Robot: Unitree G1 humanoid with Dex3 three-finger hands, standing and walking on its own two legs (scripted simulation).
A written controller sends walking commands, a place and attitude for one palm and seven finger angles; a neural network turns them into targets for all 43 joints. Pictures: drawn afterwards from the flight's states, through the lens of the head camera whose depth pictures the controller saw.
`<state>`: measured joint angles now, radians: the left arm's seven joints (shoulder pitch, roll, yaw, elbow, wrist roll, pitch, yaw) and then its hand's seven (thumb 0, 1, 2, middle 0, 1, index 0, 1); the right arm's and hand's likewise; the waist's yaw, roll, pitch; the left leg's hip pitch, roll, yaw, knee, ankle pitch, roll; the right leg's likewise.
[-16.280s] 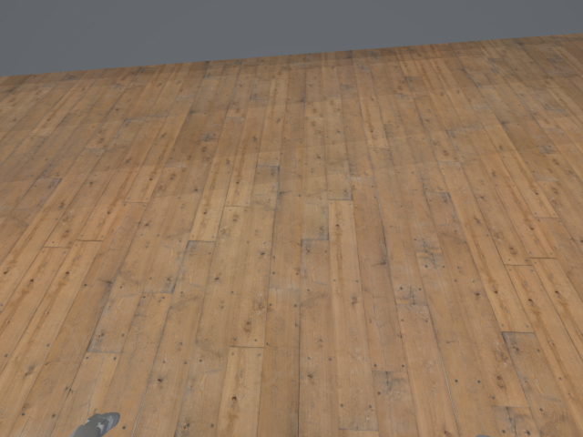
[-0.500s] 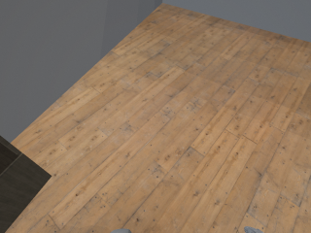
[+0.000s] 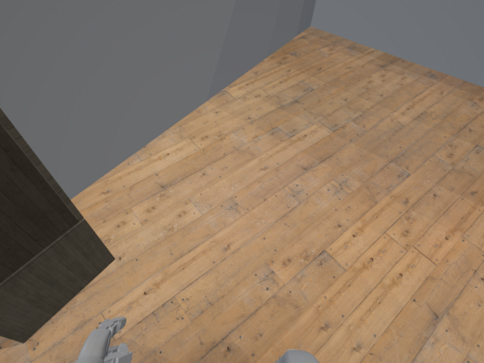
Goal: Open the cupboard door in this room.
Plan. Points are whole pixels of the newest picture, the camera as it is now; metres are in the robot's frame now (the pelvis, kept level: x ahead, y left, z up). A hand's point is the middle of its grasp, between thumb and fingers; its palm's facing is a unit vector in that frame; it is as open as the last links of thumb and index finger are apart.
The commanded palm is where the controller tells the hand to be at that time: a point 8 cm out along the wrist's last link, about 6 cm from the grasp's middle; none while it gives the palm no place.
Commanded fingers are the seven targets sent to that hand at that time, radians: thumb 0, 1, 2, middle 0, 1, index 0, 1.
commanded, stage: turn to face it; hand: left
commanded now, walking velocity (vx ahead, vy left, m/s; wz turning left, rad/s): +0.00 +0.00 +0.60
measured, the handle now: out of the picture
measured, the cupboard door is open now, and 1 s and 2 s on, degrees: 0 0 0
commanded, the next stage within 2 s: take the last steps up to it in 1.30 s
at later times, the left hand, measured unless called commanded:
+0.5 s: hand out of the picture -0.03 +0.15 -0.15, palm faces +0.34 -0.90 -0.28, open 7.4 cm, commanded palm none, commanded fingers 0.00 0.90 0.90 -0.20 -0.30 -0.20 -0.30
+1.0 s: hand out of the picture -0.11 +0.21 -0.16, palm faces +0.60 -0.76 -0.27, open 7.4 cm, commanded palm none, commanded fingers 0.00 0.90 0.90 -0.20 -0.30 -0.20 -0.30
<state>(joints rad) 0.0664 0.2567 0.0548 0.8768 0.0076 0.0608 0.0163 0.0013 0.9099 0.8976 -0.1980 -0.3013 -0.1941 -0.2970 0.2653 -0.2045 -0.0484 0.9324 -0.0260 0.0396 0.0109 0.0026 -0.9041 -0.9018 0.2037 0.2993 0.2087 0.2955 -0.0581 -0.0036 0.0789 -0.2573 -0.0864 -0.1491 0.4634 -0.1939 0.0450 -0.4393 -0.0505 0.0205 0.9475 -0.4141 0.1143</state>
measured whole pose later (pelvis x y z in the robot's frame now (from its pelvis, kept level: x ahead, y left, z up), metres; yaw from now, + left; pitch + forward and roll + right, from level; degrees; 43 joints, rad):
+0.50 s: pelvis -0.03 -0.06 +0.00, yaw +20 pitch -1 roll +2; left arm 0.23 0.18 0.03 0.91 0.02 0.02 0.02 0.00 0.91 0.90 -0.20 -0.30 -0.20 -0.30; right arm 0.23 -0.29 -0.09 0.98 -0.02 0.11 0.03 0.00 -0.91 -0.90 0.20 0.30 0.20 0.29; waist -0.02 0.03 0.08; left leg -0.44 0.05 -0.02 1.05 -0.39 -0.09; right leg -0.19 -0.12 -0.23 0.50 -0.28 -0.02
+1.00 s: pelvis -0.06 -0.02 +0.00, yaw +37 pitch -1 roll -1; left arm 0.14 0.27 0.06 0.92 0.01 0.06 0.01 0.00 0.91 0.90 -0.20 -0.30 -0.19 -0.30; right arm 0.18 -0.21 -0.03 0.92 -0.02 0.03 0.01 0.00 -0.90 -0.90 0.20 0.30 0.21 0.30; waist -0.01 -0.01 0.08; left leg -0.22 -0.05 -0.08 0.47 -0.24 0.03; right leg -0.46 -0.09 -0.01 1.03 -0.42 0.12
